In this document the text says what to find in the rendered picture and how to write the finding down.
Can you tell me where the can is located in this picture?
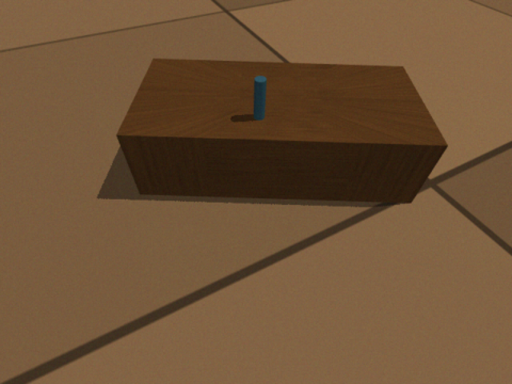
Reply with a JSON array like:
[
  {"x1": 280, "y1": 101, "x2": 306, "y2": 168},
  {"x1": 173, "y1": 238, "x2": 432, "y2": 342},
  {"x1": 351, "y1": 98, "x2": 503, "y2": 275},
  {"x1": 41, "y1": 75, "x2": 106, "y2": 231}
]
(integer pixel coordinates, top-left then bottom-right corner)
[{"x1": 254, "y1": 76, "x2": 266, "y2": 120}]

